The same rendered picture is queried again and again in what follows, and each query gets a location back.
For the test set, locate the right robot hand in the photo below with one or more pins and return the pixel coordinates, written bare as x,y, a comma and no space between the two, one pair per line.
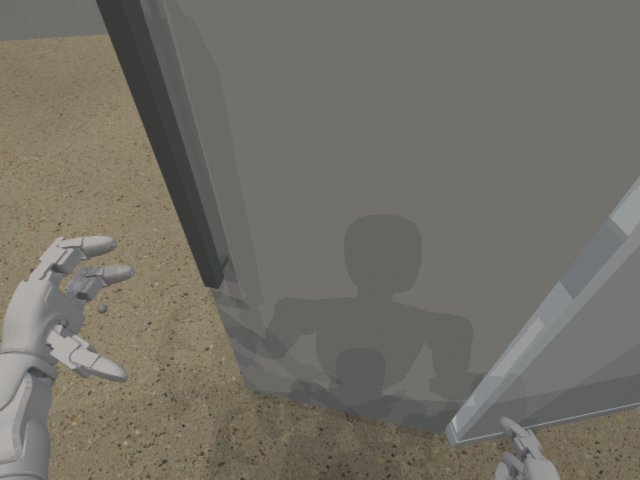
529,451

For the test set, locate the robot left forearm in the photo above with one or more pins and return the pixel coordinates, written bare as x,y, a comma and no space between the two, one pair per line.
26,381

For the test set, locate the handle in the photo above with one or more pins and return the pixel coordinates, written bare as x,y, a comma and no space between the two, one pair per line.
129,34

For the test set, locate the fridge door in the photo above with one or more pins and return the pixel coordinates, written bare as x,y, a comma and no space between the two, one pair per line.
398,184

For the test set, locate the left robot hand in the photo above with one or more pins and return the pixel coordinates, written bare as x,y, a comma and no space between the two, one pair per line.
37,305

